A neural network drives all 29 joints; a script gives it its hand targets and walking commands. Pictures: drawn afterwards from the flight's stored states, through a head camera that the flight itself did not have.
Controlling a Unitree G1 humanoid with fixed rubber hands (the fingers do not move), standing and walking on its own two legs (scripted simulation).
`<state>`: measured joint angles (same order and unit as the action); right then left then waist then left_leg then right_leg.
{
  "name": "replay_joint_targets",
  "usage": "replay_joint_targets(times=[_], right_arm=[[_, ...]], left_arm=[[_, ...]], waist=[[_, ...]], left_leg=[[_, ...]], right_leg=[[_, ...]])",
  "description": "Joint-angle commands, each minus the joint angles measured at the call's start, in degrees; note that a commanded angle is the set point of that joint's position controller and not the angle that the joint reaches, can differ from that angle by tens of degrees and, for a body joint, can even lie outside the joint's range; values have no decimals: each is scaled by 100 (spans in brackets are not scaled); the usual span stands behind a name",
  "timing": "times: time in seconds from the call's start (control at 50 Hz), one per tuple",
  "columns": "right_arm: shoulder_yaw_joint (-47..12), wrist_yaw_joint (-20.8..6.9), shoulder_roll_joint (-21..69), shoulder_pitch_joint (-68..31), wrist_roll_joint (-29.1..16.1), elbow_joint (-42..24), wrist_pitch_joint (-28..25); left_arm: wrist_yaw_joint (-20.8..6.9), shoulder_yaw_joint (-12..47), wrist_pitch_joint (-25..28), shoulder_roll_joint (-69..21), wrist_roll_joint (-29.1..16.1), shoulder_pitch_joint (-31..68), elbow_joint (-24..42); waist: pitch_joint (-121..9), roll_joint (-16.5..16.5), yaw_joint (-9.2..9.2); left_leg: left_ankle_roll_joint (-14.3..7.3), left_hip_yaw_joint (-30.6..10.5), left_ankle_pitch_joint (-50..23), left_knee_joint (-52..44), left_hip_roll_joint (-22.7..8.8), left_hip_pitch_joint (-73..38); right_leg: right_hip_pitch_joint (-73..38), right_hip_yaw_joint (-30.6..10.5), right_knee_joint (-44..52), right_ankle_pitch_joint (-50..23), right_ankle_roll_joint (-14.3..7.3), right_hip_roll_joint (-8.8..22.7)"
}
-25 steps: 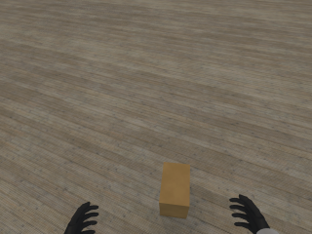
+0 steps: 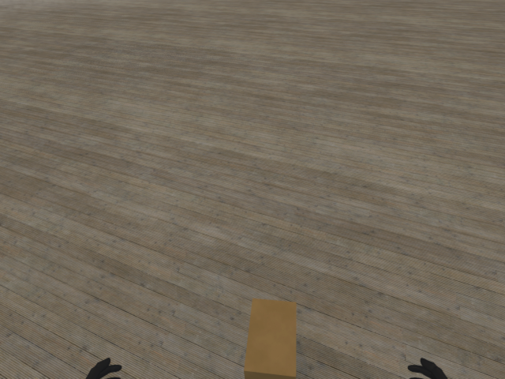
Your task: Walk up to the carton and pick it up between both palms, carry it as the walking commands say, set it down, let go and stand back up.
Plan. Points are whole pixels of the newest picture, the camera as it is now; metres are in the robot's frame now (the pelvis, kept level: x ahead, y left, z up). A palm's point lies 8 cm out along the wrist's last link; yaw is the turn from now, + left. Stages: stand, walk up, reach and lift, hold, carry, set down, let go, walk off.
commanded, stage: stand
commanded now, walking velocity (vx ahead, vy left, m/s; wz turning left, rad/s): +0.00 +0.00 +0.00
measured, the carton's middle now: (271, 347) +0.46 -0.03 -0.66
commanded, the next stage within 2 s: none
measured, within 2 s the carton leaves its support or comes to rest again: neither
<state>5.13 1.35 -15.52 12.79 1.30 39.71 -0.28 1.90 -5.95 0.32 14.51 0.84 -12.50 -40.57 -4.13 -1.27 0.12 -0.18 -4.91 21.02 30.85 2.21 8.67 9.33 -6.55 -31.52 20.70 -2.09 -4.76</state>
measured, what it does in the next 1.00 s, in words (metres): shifts its weight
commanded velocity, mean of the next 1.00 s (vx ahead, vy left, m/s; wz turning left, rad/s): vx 0.00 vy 0.00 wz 0.00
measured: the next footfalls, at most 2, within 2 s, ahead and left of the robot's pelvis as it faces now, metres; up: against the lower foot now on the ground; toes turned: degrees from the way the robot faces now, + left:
none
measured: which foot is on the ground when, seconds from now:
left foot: down 0.00-1.00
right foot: down 0.00-1.00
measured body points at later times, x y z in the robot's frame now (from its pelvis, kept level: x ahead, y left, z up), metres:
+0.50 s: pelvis -0.05 -0.01 +0.01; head -0.09 -0.02 +0.45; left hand +0.04 +0.27 -0.10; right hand +0.07 -0.29 -0.11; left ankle -0.05 +0.12 -0.73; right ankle -0.04 -0.10 -0.73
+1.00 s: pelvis -0.08 +0.01 +0.01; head -0.11 +0.01 +0.45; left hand +0.01 +0.30 -0.11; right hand +0.01 -0.28 -0.11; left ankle -0.05 +0.12 -0.73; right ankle -0.04 -0.10 -0.73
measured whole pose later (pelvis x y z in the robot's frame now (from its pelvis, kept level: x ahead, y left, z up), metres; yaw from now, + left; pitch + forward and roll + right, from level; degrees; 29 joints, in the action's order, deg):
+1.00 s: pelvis -0.08 +0.01 +0.01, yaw -1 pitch -4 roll +0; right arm 3.4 1.2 -17.4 15.7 0.3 48.2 -1.9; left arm 0.5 -4.1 1.0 17.4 0.3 -14.4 -50.2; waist 0.3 0.0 0.8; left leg -0.3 -4.1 12.8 28.3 2.3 11.4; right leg 11.8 -7.2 -28.2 12.0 -0.6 -4.2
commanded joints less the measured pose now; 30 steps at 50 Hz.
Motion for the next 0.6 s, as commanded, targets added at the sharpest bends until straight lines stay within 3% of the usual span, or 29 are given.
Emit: replay_joint_targets(times=[0.0,0.04,0.06,0.08,0.1,0.12,0.14,0.16,0.18,0.2,0.22,0.24,0.26,0.3,0.34,0.36,0.4,0.42,0.46,0.5,0.54,0.56,0.58], right_arm=[[182,97,-856,-186,23,-308,-241],[142,96,-784,-244,35,-262,-260],[106,126,-623,-331,19,-261,-262],[87,124,-690,-140,-13,-139,-243],[109,134,-756,-3,-1,-137,-254],[102,152,-740,-45,-9,-121,-242],[74,142,-697,-186,-34,-107,-211],[82,161,-728,-188,-31,-104,-213],[80,154,-677,-166,-6,-49,-221],[72,131,-650,-68,-75,-25,-191],[61,135,-737,-117,-50,12,-177],[72,152,-692,-150,-31,94,-195],[54,128,-645,-203,-36,49,-207],[114,118,-888,-118,-42,96,-231],[81,93,-812,-67,-29,160,-225],[40,92,-787,30,-62,227,-230],[1,101,-723,-3,-57,266,-243],[22,96,-775,-146,-54,199,-234],[38,87,-776,41,-88,258,-262],[67,61,-893,80,-72,394,-237],[61,65,-945,140,-85,401,-232],[18,66,-862,162,-76,382,-255],[52,78,-878,122,-82,390,-222]], left_arm=[[66,-179,152,820,34,45,307],[74,-239,133,894,8,-20,239],[69,-211,124,880,34,134,254],[68,-189,118,858,21,69,213],[55,-152,161,819,6,5,146],[48,-157,173,730,19,35,123],[48,-150,172,802,28,4,121],[37,-117,176,778,20,45,137],[40,-171,166,862,8,-131,13],[34,-140,161,863,35,-7,-2],[42,-129,185,884,25,66,2],[38,-137,179,862,4,-57,-92],[43,-159,162,958,21,-26,-111],[23,-136,179,964,20,-16,-135],[20,-34,178,754,7,-135,-208],[-7,-119,180,980,-12,-87,-250],[-11,-114,164,993,-22,-3,-271],[-5,-73,171,862,3,-4,-309],[-18,-43,185,894,10,152,-272],[-36,-105,176,1100,18,-77,-413],[-73,-70,157,1090,11,-41,-414],[-71,-97,148,1093,-19,-140,-454],[-79,-55,147,1016,32,2,-446]], waist=[[-65,208,19],[-37,42,91],[75,277,81],[-51,75,78],[99,255,-32],[84,37,21],[52,182,85],[69,85,6],[125,184,112],[195,430,25],[390,427,27],[362,188,56],[282,360,13],[259,83,-17],[353,138,71],[585,231,-13],[780,254,22],[630,62,72],[786,355,-37],[896,131,19],[991,345,12],[1049,537,93],[1165,456,46]], left_leg=[[-23,-81,-2867,-231,-556,-143],[-60,-145,-2830,-150,-504,-65],[-61,-142,-2696,-183,-515,0],[-31,-123,-2720,-262,-513,-128],[-69,-184,-2703,-324,-575,-167],[-24,-163,-2654,-342,-587,-196],[-34,-195,-2474,-358,-576,-135],[-18,-145,-2315,-336,-561,-289],[-16,-191,-2306,-308,-535,-98],[31,-154,-1869,-409,-466,-56],[-13,-178,-1882,-389,-473,86],[-17,-144,-1749,-370,-422,76],[-34,-205,-1720,-429,-493,-82],[-56,-189,-1596,-461,-504,-207],[-6,-266,-1355,-564,-566,30],[-8,-268,-1417,-520,-498,70],[-79,-378,-1247,-714,-554,167],[-38,-280,-1206,-669,-554,113],[-51,-354,-1031,-767,-576,102],[-58,-343,-766,-751,-526,36],[-63,-302,-477,-650,-462,188],[-68,-306,-555,-610,-430,234],[-46,-234,-547,-615,-454,253]], right_leg=[[33,-287,348,-3236,124,713],[44,-326,362,-3293,113,728],[128,-339,364,-3209,85,770],[67,-372,351,-3152,94,756],[129,-419,425,-3093,90,732],[190,-336,463,-2802,99,698],[115,-321,497,-2607,81,706],[313,-353,541,-2637,116,709],[104,-429,586,-2736,175,784],[141,-422,672,-2619,192,739],[233,-532,702,-2577,141,777],[197,-541,776,-2550,202,798],[312,-582,807,-2295,114,806],[397,-608,873,-1894,125,752],[253,-600,940,-1420,73,762],[443,-693,1113,-1085,110,827],[573,-621,1118,-791,67,746],[594,-631,1092,-808,63,773],[677,-676,1157,-374,49,763],[873,-798,1332,21,76,784],[926,-815,1479,439,84,853],[972,-1000,1590,666,77,908],[1058,-1023,1632,644,86,927]])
